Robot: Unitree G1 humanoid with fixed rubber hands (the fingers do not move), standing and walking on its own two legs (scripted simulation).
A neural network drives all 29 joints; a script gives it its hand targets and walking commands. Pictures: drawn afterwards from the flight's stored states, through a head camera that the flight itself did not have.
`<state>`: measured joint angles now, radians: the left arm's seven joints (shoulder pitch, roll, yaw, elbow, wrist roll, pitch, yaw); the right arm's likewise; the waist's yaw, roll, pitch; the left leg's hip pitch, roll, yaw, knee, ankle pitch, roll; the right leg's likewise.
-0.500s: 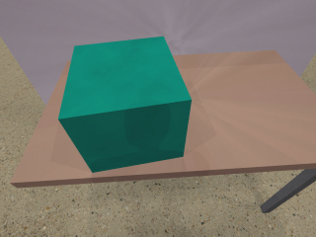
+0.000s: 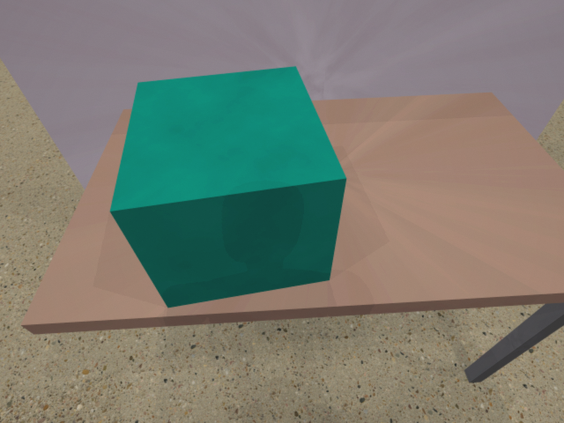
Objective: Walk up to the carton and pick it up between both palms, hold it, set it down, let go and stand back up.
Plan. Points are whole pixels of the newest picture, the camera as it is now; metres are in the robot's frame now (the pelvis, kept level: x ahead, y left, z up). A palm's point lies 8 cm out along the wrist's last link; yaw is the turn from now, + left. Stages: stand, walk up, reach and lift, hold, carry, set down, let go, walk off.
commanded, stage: stand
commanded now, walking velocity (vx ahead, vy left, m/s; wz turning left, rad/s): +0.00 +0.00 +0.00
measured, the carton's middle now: (234, 182) +0.51 +0.09 +0.05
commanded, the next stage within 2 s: none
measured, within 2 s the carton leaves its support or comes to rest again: neither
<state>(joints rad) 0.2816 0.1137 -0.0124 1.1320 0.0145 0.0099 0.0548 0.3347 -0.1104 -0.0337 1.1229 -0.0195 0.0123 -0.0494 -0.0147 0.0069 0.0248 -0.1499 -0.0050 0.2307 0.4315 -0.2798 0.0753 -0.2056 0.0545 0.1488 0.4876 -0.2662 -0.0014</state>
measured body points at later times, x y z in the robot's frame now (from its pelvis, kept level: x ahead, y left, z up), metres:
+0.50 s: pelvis +0.01 +0.00 +0.00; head +0.03 +0.00 +0.45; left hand +0.02 +0.21 -0.16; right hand -0.02 -0.21 -0.16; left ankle -0.02 +0.06 -0.74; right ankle +0.00 -0.12 -0.74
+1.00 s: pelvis +0.01 +0.00 +0.00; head +0.04 +0.01 +0.45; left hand +0.02 +0.21 -0.16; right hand -0.02 -0.21 -0.16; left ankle -0.02 +0.06 -0.74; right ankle +0.00 -0.12 -0.74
